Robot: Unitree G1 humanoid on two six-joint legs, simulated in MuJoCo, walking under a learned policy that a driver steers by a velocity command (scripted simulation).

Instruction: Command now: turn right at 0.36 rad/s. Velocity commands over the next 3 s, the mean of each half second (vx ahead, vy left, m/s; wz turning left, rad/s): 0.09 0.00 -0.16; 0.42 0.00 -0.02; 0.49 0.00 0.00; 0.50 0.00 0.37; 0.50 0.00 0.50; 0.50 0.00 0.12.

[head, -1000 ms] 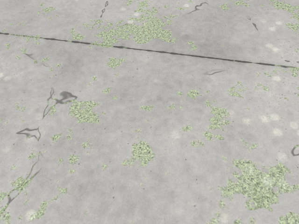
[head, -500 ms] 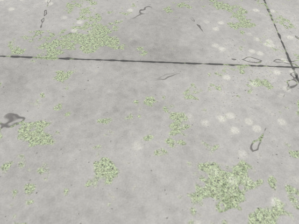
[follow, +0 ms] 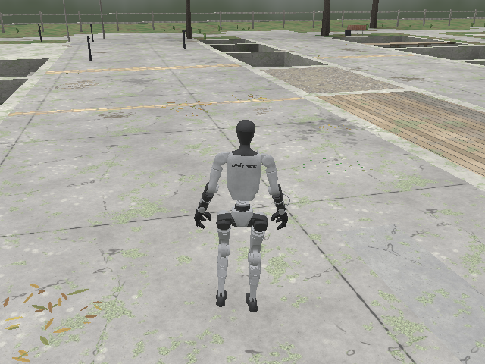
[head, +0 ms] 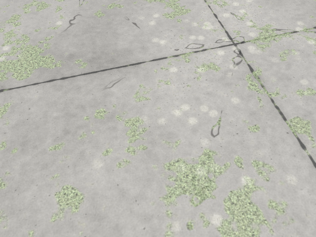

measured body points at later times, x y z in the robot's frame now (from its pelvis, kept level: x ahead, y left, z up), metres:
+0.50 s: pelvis +0.01 +0.01 +0.00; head +0.02 +0.02 +0.45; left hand +0.13 +0.28 -0.12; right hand +0.05 -0.25 -0.13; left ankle -0.01 +0.13 -0.74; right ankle -0.02 -0.09 -0.73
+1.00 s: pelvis +0.23 +0.02 -0.03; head +0.26 +0.02 +0.42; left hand +0.16 +0.27 -0.17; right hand +0.42 -0.23 -0.12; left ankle +0.35 +0.09 -0.75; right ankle +0.00 -0.08 -0.73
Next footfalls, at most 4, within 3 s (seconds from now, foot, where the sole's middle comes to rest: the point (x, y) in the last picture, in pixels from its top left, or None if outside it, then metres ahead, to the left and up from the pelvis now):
0.18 left None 0.03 0.12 -0.78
0.54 right None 0.03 -0.09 -0.78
0.98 left None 0.39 0.09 -0.78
1.52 right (198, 186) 0.69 -0.10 -0.78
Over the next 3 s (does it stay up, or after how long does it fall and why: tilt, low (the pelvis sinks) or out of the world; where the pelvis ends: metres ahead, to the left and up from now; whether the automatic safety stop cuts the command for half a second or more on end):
stays up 1.30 0.17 0.00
